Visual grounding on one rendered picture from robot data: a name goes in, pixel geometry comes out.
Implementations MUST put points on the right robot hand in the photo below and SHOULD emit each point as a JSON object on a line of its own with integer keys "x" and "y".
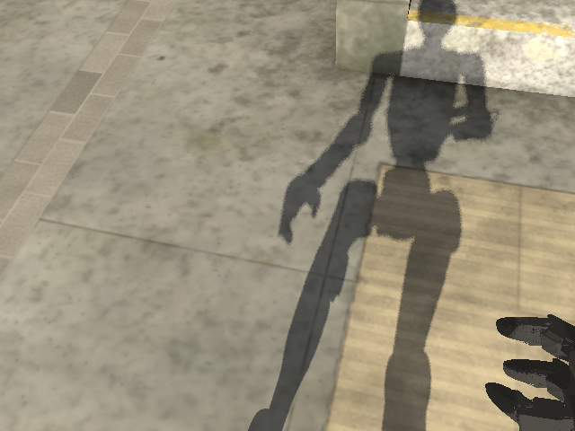
{"x": 556, "y": 337}

